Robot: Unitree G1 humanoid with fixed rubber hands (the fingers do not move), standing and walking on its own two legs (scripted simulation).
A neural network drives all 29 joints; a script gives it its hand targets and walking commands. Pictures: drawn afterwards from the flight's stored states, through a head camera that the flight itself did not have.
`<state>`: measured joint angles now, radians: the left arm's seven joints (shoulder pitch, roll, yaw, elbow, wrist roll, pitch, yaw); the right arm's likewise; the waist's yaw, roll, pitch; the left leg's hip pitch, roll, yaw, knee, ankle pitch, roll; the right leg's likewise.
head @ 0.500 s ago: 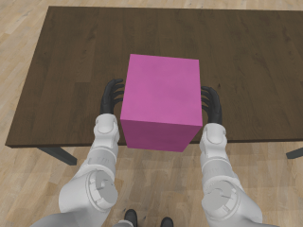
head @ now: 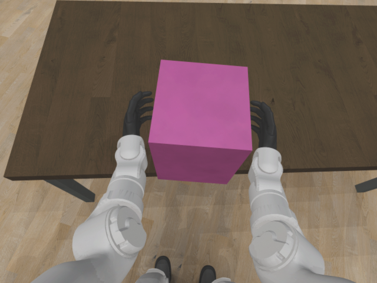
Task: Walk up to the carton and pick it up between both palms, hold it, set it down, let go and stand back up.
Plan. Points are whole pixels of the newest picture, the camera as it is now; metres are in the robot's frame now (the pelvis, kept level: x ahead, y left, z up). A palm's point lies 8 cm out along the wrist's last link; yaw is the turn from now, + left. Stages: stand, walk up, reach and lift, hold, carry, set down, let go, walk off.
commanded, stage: set down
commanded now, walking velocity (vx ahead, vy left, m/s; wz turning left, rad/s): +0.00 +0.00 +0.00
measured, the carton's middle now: (197, 129) +0.47 +0.01 -0.09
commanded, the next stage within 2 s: none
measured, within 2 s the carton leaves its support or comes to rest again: neither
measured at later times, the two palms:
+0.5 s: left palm (134, 124) +0.44 +0.16 -0.03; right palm (262, 137) +0.43 -0.13 -0.02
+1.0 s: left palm (110, 114) +0.47 +0.23 -0.04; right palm (290, 132) +0.46 -0.21 -0.04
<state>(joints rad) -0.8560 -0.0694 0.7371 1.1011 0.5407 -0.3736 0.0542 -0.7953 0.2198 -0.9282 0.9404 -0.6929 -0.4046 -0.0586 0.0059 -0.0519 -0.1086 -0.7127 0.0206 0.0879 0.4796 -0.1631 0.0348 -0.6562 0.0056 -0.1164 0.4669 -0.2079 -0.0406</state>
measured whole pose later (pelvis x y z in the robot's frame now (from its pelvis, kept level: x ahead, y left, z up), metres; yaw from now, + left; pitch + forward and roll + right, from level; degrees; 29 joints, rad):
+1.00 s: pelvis +0.00 +0.00 -0.06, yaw -2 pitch +35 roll -3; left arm -1.07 0.36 -0.10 1.54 -0.33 -0.50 0.01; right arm -1.00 -0.24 -0.06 1.43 0.25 -0.45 -0.08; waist -0.03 -0.01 -0.29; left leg -1.17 0.02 -0.01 0.91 -0.35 0.00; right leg -1.10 0.03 -0.09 0.87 -0.38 -0.04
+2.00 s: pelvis +0.00 +0.00 -0.02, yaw -2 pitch +22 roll -1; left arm -0.91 0.39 -0.09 1.33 -0.31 -0.31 -0.07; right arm -0.85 -0.26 0.11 1.20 0.40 -0.25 -0.09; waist 0.00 -0.01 -0.24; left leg -0.79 0.02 -0.01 0.67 -0.27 0.00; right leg -0.73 0.04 -0.06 0.64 -0.29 -0.04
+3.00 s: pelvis +0.00 -0.01 -0.02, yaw -1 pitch +9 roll -1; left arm -0.18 0.29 -0.02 0.90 -0.24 -0.51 -0.06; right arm -0.19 -0.12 0.06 0.98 0.22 -0.59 -0.06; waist 0.01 -0.01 -0.03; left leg -0.57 0.01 -0.01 0.74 -0.34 0.00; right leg -0.51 0.03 -0.07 0.71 -0.37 -0.05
